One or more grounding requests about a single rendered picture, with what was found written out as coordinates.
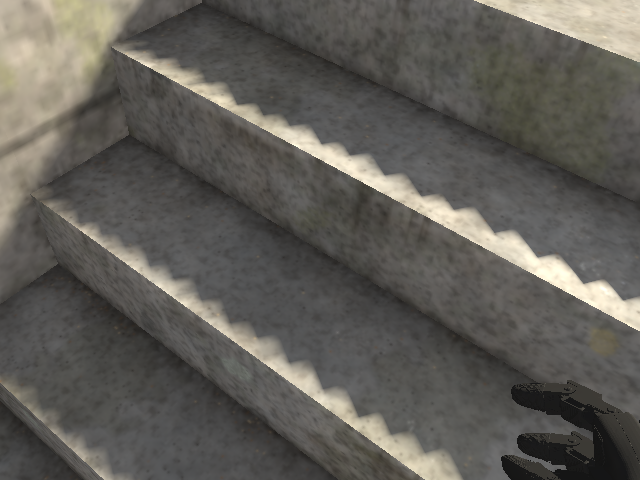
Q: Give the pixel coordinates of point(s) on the robot right hand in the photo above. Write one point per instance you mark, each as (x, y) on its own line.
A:
(614, 453)

